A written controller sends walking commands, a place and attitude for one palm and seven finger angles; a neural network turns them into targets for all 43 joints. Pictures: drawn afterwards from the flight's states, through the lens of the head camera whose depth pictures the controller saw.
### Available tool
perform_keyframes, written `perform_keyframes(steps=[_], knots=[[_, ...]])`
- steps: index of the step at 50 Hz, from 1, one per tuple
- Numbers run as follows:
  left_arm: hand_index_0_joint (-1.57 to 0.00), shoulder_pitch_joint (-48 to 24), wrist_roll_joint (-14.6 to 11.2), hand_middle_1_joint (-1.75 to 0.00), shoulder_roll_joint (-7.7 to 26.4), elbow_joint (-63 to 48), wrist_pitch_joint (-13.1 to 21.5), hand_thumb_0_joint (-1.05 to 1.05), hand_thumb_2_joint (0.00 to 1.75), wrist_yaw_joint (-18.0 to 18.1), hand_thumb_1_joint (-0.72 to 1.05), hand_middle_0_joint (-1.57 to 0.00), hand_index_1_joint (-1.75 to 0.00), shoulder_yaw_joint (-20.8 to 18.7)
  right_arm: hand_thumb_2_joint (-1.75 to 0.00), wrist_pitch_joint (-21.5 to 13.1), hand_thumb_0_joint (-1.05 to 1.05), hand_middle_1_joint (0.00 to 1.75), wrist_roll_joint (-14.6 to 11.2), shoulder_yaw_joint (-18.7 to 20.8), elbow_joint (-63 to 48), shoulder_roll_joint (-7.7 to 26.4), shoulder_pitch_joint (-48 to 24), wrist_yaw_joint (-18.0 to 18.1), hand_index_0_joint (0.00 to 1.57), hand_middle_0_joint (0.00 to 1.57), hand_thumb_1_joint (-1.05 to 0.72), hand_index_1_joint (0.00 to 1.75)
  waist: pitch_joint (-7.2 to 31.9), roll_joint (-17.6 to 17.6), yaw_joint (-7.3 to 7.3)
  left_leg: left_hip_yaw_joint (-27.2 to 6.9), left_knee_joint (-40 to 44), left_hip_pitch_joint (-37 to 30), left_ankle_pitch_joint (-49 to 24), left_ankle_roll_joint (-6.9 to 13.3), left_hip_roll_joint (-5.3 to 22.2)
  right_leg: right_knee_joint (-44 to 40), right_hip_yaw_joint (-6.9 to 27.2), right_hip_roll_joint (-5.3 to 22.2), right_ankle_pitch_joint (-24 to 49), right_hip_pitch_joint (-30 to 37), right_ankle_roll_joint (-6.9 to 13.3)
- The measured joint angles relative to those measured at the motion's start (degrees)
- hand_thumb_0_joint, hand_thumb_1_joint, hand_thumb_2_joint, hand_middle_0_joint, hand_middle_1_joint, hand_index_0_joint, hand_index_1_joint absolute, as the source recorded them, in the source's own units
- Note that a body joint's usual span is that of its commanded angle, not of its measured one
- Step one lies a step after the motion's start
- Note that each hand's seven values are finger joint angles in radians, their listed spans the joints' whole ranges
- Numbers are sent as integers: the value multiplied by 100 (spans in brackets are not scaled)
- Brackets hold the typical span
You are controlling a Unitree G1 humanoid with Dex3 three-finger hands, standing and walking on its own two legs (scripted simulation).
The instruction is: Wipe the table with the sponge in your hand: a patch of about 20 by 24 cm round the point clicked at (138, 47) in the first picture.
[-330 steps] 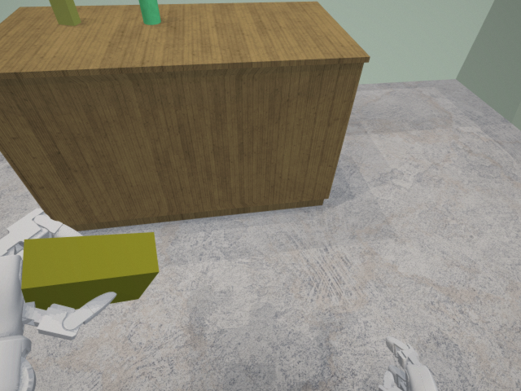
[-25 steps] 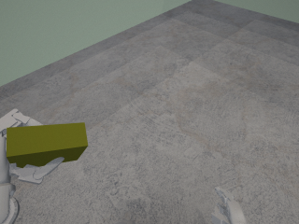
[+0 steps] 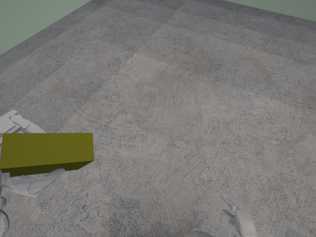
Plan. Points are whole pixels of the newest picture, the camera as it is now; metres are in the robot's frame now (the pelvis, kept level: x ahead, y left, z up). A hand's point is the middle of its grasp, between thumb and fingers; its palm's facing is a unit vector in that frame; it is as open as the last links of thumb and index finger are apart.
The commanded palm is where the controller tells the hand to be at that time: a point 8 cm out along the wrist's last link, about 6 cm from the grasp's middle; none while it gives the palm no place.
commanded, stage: turn to face it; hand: left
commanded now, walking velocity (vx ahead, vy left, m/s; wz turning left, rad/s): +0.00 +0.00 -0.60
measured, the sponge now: (61, 154) +0.24 +0.21 +0.14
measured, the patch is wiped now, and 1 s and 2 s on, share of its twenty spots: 0.00 0.00 0.00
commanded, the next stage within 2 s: none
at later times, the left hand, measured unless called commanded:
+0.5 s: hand (114, 159) +0.22 +0.10 +0.18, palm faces +0.17 -0.86 -0.49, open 9.5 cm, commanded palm +0.18 +0.15 +0.18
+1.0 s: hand (176, 181) +0.20 +0.00 +0.15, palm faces -0.08 -0.86 -0.51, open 9.5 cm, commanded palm +0.16 +0.06 +0.18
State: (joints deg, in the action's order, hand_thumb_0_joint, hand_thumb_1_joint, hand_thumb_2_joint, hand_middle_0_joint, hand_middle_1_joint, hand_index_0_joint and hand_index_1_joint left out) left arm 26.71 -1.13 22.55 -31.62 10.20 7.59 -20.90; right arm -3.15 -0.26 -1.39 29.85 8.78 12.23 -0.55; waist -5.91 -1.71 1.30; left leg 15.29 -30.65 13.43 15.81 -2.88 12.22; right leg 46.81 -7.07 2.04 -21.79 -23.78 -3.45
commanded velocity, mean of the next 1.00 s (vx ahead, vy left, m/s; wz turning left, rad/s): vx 0.00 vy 0.00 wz -0.60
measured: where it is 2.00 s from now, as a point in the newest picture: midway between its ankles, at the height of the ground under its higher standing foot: outside the picture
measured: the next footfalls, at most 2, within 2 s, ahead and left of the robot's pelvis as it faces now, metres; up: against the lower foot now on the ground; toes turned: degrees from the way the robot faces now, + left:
right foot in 0.08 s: +0.05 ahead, -0.12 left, +0.00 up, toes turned -11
left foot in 0.72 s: -0.04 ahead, +0.08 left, +0.00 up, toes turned -17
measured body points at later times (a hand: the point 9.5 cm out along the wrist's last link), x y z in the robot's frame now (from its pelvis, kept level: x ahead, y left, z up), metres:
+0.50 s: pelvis -0.05 -0.07 +0.00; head -0.02 -0.11 +0.45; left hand +0.21 +0.14 +0.20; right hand +0.06 -0.37 -0.10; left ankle -0.02 +0.10 -0.67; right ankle +0.01 -0.12 -0.74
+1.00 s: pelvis -0.12 -0.09 -0.02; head -0.08 -0.13 +0.42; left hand +0.20 +0.04 +0.18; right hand -0.09 -0.34 -0.13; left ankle -0.08 +0.09 -0.73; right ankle -0.14 -0.20 -0.74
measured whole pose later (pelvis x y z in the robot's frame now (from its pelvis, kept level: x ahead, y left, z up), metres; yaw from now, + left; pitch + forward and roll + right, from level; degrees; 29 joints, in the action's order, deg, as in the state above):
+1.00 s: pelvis -0.12 -0.09 -0.02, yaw -32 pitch -2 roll -2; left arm 22.3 -0.4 22.6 -29.6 8.9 7.5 -20.7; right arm -2.1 -1.3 -1.5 30.9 9.9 12.7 -0.9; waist -8.9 -4.7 2.7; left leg 8.5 -44.2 13.5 24.7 -6.0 14.8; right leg 36.8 -6.2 -0.6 -14.4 -19.5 0.5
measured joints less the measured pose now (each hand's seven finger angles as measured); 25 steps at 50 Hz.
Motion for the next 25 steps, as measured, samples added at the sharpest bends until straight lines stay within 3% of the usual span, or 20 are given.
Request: perform_keyframes(steps=[4,5,6,9,12,17,25], knots=[[-81,125,-28,-135,252,-106,-63,-1,100,-28,-43,-81,-134,-91,-90,-50,1,30,-25,-68,-40,-72,112,-42,21,20,-90,30,-167,-52,-48,149,-469,159,172,-235,268,-1188,-159,-63,484,557,52],[-81,92,-5,-135,256,-122,-53,-1,100,-36,-43,-81,-134,-90,-90,-47,1,30,-43,-47,-25,-13,87,-49,21,20,-90,30,-260,-176,-76,50,-786,298,263,-230,415,-1238,-221,-176,490,595,305],[-81,66,4,-134,234,-136,-34,-1,100,-38,-43,-81,-134,-82,-90,-10,1,30,-47,-24,36,66,7,-36,21,20,-90,30,-355,-256,-116,-244,-1302,523,710,-218,393,-1109,-229,-242,448,523,534],[-81,224,-123,-134,202,-268,-56,-1,100,-22,-43,-81,-134,-160,-90,185,1,30,-57,70,267,263,-326,17,21,20,-90,30,-532,-155,-196,-1054,-3148,1226,1377,-265,-226,-927,16,-262,448,336,851],[-81,497,-193,-134,227,-337,-31,-1,100,9,-43,-81,-134,-296,-90,392,1,30,-39,208,348,407,-539,72,20,20,-90,30,-540,-84,-291,-1289,-4125,1645,1122,-337,-600,-1150,238,-361,661,364,917],[-81,595,-248,-134,266,-131,29,-1,100,38,-43,-81,-134,-390,-90,572,1,30,-26,410,338,573,-601,135,20,20,-91,29,-252,-31,-305,-1345,-4045,1831,704,-350,-828,-1596,504,-546,1019,414,1007],[-81,300,-241,-134,-48,191,-72,-1,100,104,-43,-81,-134,-69,-90,667,1,30,-25,394,233,691,-421,152,20,19,-91,29,318,186,-44,-1452,-2573,1246,788,-220,-1006,-2100,910,-771,1503,365,1089]])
